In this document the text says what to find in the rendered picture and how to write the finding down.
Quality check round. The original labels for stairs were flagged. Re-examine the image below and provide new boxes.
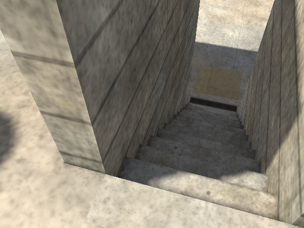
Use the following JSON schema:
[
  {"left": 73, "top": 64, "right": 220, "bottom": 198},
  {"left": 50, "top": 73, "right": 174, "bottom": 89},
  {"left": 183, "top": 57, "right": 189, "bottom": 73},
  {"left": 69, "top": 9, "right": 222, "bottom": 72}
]
[{"left": 118, "top": 103, "right": 277, "bottom": 220}]

